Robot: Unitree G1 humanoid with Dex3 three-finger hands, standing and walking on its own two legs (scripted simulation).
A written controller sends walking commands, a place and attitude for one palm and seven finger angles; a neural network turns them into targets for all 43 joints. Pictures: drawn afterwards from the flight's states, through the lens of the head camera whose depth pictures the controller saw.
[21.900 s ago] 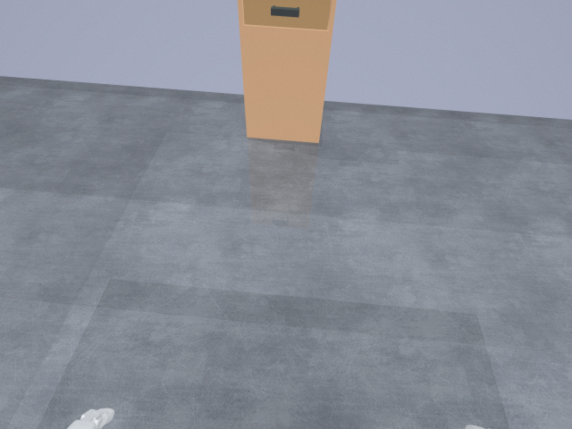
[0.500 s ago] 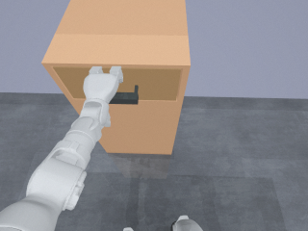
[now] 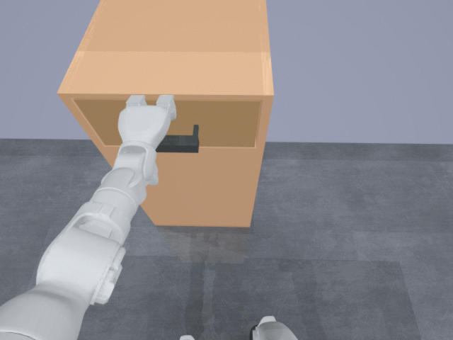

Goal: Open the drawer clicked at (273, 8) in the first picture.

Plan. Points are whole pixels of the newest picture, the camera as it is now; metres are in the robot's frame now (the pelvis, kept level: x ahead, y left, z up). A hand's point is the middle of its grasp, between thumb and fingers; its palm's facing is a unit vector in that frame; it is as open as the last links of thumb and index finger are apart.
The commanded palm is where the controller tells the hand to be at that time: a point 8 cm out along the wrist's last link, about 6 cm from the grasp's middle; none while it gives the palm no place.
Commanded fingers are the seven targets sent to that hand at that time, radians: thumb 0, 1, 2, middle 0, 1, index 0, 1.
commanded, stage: re-aim the fingers above the handle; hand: left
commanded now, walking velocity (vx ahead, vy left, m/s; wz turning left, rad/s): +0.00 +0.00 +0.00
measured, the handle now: (171, 136) +0.53 +0.09 -0.03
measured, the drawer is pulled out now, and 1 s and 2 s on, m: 0.00 0.00 0.00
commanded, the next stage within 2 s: lower the fingers behind the handle in 1.50 s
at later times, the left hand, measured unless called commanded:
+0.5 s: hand (152, 139) +0.49 +0.12 +0.02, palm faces -0.03 -0.01 -1.00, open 13.6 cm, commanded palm +0.48 +0.12 +0.08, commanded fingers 0.00 -0.50 0.30 -0.30 -1.20 -0.30 -1.20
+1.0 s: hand (152, 138) +0.49 +0.12 +0.02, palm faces -0.04 -0.01 -1.00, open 13.5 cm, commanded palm +0.49 +0.12 +0.09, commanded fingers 0.00 -0.50 0.30 -0.30 -1.20 -0.30 -1.20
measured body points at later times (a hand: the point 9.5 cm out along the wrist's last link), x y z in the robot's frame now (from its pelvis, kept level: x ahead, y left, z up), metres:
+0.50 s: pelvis -0.01 +0.01 +0.00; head +0.10 -0.01 +0.44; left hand +0.48 +0.12 +0.07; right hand +0.00 -0.26 -0.14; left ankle -0.04 +0.11 -0.70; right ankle +0.02 -0.11 -0.70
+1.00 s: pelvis -0.01 +0.01 +0.00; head +0.10 +0.00 +0.44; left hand +0.49 +0.12 +0.08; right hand +0.00 -0.26 -0.14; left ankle -0.04 +0.11 -0.70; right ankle +0.02 -0.11 -0.70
